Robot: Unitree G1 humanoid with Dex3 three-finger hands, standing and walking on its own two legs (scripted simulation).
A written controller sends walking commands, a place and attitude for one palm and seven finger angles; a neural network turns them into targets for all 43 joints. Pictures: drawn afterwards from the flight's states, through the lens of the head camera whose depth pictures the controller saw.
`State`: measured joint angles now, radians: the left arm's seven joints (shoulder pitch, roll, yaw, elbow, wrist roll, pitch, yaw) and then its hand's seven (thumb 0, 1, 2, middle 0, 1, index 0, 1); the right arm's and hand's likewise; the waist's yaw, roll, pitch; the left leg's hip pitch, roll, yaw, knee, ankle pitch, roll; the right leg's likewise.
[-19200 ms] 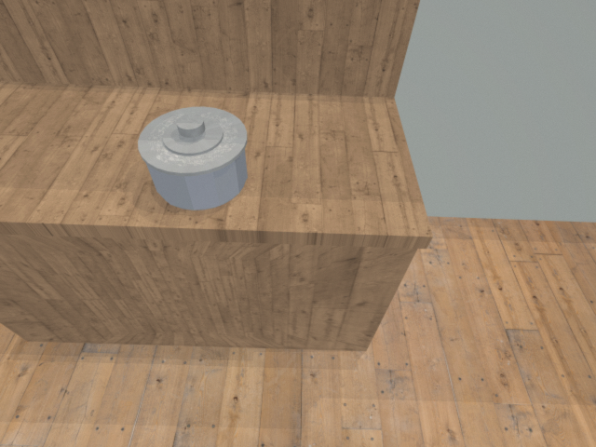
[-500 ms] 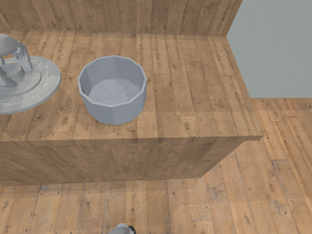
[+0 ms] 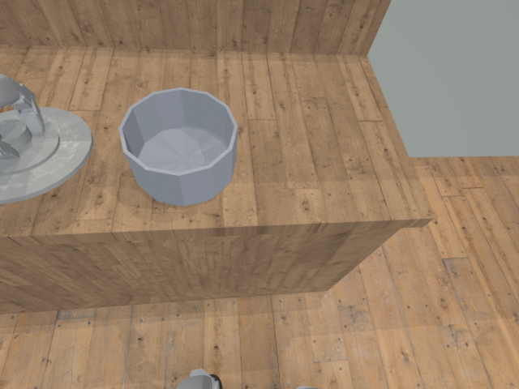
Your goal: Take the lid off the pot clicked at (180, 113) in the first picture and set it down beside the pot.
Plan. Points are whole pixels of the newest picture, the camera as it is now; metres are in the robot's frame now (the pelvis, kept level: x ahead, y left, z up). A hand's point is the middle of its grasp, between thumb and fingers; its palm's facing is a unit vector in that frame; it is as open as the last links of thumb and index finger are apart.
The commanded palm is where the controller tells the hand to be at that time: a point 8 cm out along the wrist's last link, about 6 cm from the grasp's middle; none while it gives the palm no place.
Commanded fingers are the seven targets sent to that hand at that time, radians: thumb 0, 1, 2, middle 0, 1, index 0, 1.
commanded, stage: lower the lid onto the table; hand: left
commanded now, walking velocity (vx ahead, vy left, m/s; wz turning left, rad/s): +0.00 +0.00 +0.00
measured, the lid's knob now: (10, 135) +0.48 +0.35 +0.07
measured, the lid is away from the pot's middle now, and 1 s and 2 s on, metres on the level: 0.24 0.24 0.25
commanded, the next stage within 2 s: open the fingers wide in 1.40 s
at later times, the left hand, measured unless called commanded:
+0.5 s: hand (9, 156) +0.45 +0.34 +0.06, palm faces -0.52 -0.11 -0.85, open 7.8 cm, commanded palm +0.54 +0.35 +0.14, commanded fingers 0.00 0.65 0.98 -0.79 -1.07 -0.81 -1.06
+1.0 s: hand (23, 156) +0.47 +0.34 +0.03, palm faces -0.52 -0.12 -0.85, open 7.8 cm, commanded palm +0.55 +0.34 +0.10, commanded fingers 0.00 0.65 0.98 -0.79 -1.07 -0.81 -1.06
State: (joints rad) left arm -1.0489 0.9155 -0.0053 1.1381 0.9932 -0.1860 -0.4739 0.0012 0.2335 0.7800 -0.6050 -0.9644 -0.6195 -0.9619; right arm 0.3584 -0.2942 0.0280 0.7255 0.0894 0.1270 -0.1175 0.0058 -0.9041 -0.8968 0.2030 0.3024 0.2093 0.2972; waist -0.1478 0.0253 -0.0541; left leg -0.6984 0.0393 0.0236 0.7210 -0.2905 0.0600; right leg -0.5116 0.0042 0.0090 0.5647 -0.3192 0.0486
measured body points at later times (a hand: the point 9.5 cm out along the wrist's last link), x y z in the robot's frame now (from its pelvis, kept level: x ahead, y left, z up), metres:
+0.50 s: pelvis -0.01 +0.01 -0.01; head +0.10 +0.04 +0.43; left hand +0.47 +0.34 +0.11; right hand -0.01 -0.28 -0.11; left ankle +0.03 +0.08 -0.72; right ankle -0.04 -0.17 -0.72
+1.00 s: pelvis +0.00 +0.01 -0.01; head +0.12 +0.05 +0.42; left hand +0.49 +0.35 +0.08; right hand -0.03 -0.28 -0.11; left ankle +0.03 +0.08 -0.72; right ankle -0.04 -0.17 -0.72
